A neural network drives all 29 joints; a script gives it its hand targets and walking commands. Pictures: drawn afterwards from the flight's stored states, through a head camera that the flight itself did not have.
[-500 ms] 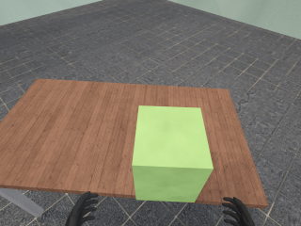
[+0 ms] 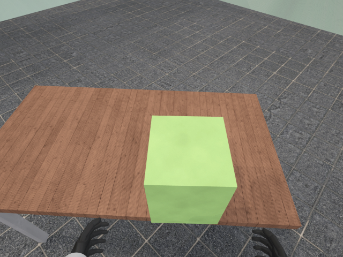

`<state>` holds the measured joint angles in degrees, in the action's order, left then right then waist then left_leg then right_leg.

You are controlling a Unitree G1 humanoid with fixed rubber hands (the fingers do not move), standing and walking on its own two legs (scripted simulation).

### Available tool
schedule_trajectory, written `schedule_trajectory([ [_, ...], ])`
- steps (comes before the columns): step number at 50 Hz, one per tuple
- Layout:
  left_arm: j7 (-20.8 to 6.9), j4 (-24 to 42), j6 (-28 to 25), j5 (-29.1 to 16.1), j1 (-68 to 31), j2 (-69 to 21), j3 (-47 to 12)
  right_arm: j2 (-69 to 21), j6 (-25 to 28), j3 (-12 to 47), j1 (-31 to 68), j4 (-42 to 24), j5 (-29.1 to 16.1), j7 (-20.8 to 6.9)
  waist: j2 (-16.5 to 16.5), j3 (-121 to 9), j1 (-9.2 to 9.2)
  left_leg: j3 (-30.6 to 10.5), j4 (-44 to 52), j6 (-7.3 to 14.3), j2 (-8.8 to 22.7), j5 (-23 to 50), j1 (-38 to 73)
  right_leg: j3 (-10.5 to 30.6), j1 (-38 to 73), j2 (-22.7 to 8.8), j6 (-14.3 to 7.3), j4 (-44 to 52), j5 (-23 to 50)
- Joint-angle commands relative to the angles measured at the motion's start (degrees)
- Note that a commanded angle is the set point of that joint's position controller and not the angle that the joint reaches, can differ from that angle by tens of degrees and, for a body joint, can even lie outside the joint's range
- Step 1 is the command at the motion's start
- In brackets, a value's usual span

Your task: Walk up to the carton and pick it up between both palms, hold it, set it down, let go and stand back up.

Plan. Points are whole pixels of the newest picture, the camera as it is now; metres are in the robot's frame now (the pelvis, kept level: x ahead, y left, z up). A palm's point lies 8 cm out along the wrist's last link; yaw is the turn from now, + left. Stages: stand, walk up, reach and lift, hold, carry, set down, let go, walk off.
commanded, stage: let go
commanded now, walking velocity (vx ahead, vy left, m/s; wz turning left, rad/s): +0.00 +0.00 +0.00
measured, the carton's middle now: (185, 171) +0.38 -0.01 -0.07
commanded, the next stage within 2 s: stand in 0.22 s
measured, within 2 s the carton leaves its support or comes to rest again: neither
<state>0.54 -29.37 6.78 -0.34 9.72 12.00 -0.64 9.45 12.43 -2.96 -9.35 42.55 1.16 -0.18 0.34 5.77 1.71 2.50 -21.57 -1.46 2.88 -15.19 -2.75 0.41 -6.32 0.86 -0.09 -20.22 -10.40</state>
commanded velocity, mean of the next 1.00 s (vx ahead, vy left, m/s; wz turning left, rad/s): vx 0.00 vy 0.00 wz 0.00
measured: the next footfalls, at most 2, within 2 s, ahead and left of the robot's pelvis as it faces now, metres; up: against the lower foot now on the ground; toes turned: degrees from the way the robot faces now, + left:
none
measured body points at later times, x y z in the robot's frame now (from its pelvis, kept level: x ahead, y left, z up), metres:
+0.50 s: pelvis +0.00 +0.00 -0.01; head -0.01 +0.00 +0.44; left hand +0.10 +0.26 -0.12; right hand +0.10 -0.26 -0.12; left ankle -0.04 +0.13 -0.75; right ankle +0.01 -0.12 -0.75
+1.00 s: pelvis -0.02 +0.01 +0.00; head -0.02 +0.01 +0.45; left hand +0.03 +0.27 -0.14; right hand +0.03 -0.24 -0.14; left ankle -0.04 +0.13 -0.75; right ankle +0.01 -0.12 -0.75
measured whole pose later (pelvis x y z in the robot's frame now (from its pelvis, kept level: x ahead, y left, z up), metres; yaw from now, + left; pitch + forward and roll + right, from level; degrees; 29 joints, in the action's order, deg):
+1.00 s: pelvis -0.02 +0.01 +0.00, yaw +2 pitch -1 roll +0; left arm 0.4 -51.4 -0.6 1.3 17.6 12.3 2.2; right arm 12.3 0.1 -3.0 -21.3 48.0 1.3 0.3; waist 0.4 -0.3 0.2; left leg 1.1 -24.1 0.3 0.1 -14.5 -8.5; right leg -0.7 -11.9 -2.0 1.3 -24.1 -11.0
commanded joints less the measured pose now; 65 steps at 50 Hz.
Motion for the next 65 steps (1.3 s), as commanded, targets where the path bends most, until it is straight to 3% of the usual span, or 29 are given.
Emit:
schedule_trajectory([
  [1,0.3,7.0,-0.7,0.3,-3.7,4.9,2.0,6.1,2.1,-2.3,2.8,-4.7,0.0,0.0,0.8,-8.5,-0.43,2.5,1.4,-1.0,-2.7,15.5,-0.5,-1.6,2.9,1.0,-0.7,2.3,8.4],
  [11,0.2,5.6,-0.5,0.7,-3.8,4.3,1.7,6.6,2.2,-1.7,2.7,-4.6,-0.2,-0.1,-0.7,-7.2,0.46,2.2,1.3,-0.6,-2.6,14.6,-0.5,-1.4,1.9,0.7,-0.7,2.1,8.4],
  [12,0.0,-1.4,-4.8,3.8,3.9,7.6,5.2,10.9,-6.5,-0.6,-2.9,-2.5,0.1,0.1,0.3,-10.6,-1.14,-2.9,-2.7,1.1,2.7,20.7,-5.1,2.5,-2.1,-3.5,-1.0,-4.5,16.1],
  [14,-0.4,-2.7,-6.5,2.7,4.2,7.8,5.2,11.8,-11.3,-2.6,-5.0,-4.4,0.0,0.6,0.5,-10.3,-1.3,-3.1,-2.9,1.7,2.4,14.4,-6.5,3.1,-1.8,-4.4,-0.2,-4.6,13.3],
  [16,-0.4,-3.7,-7.1,2.5,3.2,5.8,4.8,10.4,-12.3,-2.8,-5.3,-4.9,-0.2,0.3,1.6,-12.5,-1.03,-3.2,-3.4,1.8,2.4,13.5,-6.4,3.0,-1.4,-4.5,-0.5,-4.7,13.8],
  [17,-0.5,-4.0,-7.2,2.6,3.6,6.7,5.3,10.3,-12.7,-2.8,-5.2,-5.1,-0.1,0.2,0.2,-11.5,-0.98,-3.8,-3.1,1.8,2.0,9.4,-7.1,2.8,-2.3,-4.5,-0.6,-4.0,11.1],
  [18,-0.3,-4.2,-7.2,2.6,2.0,6.2,5.1,9.1,-12.6,-2.4,-4.8,-5.9,-0.1,0.2,-1.2,-11.3,-1.52,-4.3,-3.5,2.0,2.0,8.5,-7.2,2.8,-2.8,-4.6,-0.7,-4.1,10.9],
  [21,-0.7,-5.4,-7.2,2.4,2.0,6.0,5.1,9.9,-12.6,-2.7,-5.3,-5.9,0.6,-0.4,-0.3,-7.2,-1.45,-4.8,-2.5,2.6,1.9,4.6,-10.3,3.7,-4.6,-5.1,-1.2,-3.5,8.2],
  [25,-0.5,-7.7,-8.1,2.4,3.0,6.9,5.5,10.1,-12.0,-3.0,-7.0,-5.2,0.2,-0.1,-0.3,-7.6,-1.79,-5.9,-1.9,3.1,2.4,7.3,-9.6,3.7,-4.3,-5.3,-1.4,-3.7,8.9],
  [27,-0.5,-8.5,-8.4,2.2,2.9,6.5,5.0,10.5,-11.8,-3.0,-8.8,-4.7,0.1,0.2,0.2,-6.0,-2.14,-6.0,-1.2,2.9,2.1,5.2,-10.6,4.2,-4.3,-5.5,-1.7,-3.2,6.8],
  [31,-0.3,-10.9,-8.4,2.2,5.5,7.7,5.2,11.3,-11.6,-3.0,-10.3,-3.4,0.2,0.2,-0.6,-5.8,-1.45,-6.3,0.4,3.0,2.2,1.7,-11.1,4.1,-3.9,-5.3,-1.1,-2.2,3.4],
  [32,-0.2,-11.2,-8.5,2.1,4.9,7.8,5.1,11.8,-11.7,-3.0,-10.4,-3.4,0.3,0.4,0.5,-5.8,-1.86,-6.4,0.7,3.0,2.0,2.0,-10.8,4.1,-3.5,-5.4,-1.0,-2.4,4.3],
  [33,-0.1,-12.3,-8.3,2.0,6.6,7.6,5.0,11.3,-11.5,-3.0,-10.9,-2.7,0.4,0.3,-1.2,-6.0,-1.23,-6.5,0.8,2.9,1.8,2.7,-10.2,3.6,-3.6,-5.0,-1.0,-2.0,3.5],
  [34,0.0,-12.8,-8.5,2.1,6.4,7.8,4.9,10.3,-11.6,-2.6,-11.6,-2.2,0.2,0.5,-1.5,-4.9,-1.72,-6.7,1.1,2.8,1.8,2.2,-10.6,3.9,-4.4,-5.1,-1.2,-1.6,2.9],
  [37,-0.1,-14.8,-8.3,1.9,8.0,6.6,4.7,9.9,-11.7,-2.4,-11.6,-1.3,0.3,0.5,0.1,-4.0,-1.16,-6.8,1.6,3.0,1.5,1.8,-10.9,3.9,-4.1,-5.0,-1.0,-1.1,2.4],
  [39,-0.1,-15.0,-8.4,1.8,6.2,6.2,4.3,9.8,-11.6,-2.4,-12.0,-0.5,0.3,0.7,-0.3,-3.0,-1.52,-7.2,2.6,3.2,1.9,0.4,-12.6,4.1,-3.2,-5.3,-1.0,-1.0,2.5],
  [40,0.0,-15.4,-8.2,1.9,5.7,7.1,4.7,9.8,-11.5,-2.2,-12.0,-0.8,0.2,0.5,1.1,-1.7,-2.05,-6.8,3.1,3.0,1.9,0.4,-12.9,4.4,-4.0,-5.8,-0.9,-0.8,2.2],
  [46,0.2,-18.8,-8.2,1.7,9.0,6.6,4.3,9.4,-11.3,-2.0,-13.6,2.0,0.1,0.7,-1.0,-2.5,-1.36,-7.1,3.9,3.1,1.4,-1.2,-11.8,4.1,-4.3,-5.3,-1.0,0.0,-0.3],
  [48,0.2,-19.8,-8.3,1.7,9.4,6.3,4.1,10.0,-11.3,-2.0,-12.8,2.7,0.2,1.0,0.4,-1.6,-0.93,-8.0,5.0,3.4,1.8,-2.8,-13.3,4.0,-3.3,-5.1,-0.7,0.1,0.3],
  [51,0.3,-20.5,-8.3,1.6,9.0,7.3,4.2,9.8,-11.2,-1.8,-12.4,3.1,0.1,1.1,-0.9,-3.3,-1.09,-7.6,4.2,3.3,2.0,0.3,-10.7,4.0,-3.5,-5.7,-0.8,0.4,1.8],
  [56,0.7,-21.9,-8.6,1.6,8.2,6.9,3.8,9.2,-11.3,-1.6,-14.4,5.0,0.2,1.5,0.8,-2.1,-1.92,-6.9,3.9,3.4,1.5,2.6,-10.3,4.2,-4.1,-6.1,-1.2,0.6,2.1],
  [57,0.7,-22.1,-8.7,1.5,9.2,7.4,3.8,9.9,-11.4,-1.5,-13.8,5.4,0.2,1.5,0.4,-1.9,-1.19,-7.3,3.9,3.7,1.9,3.1,-10.7,4.3,-3.4,-6.1,-1.0,0.6,3.4],
  [59,0.7,-22.2,-8.6,1.5,8.7,7.9,3.9,10.6,-11.2,-1.7,-12.8,4.5,0.0,1.8,-1.4,-4.0,-1.51,-6.8,2.8,3.6,2.1,5.5,-7.7,4.1,-4.0,-6.3,-1.1,0.5,5.3],
  [61,1.1,-23.7,-8.5,1.7,10.4,7.4,3.9,9.9,-11.1,-1.4,-13.9,6.0,-0.1,1.7,0.0,-4.1,-1.06,-7.0,3.2,3.4,1.8,6.8,-7.4,3.8,-2.8,-6.3,-1.0,0.5,5.4],
  [63,1.0,-24.0,-8.6,1.6,8.8,7.4,3.6,9.9,-11.2,-1.3,-12.9,5.9,-0.2,1.7,0.5,-4.0,-1.9,-7.2,3.0,3.4,2.0,7.1,-7.1,3.8,-3.2,-6.1,-1.0,0.8,5.3],
  [65,0.9,-24.9,-8.5,1.3,10.0,6.3,3.3,9.7,-11.3,-1.0,-13.2,7.2,-0.1,1.9,-1.7,-2.6,-1.32,-7.3,3.1,3.6,1.9,6.3,-9.1,3.7,-2.1,-6.3,-1.0,1.1,6.2],
])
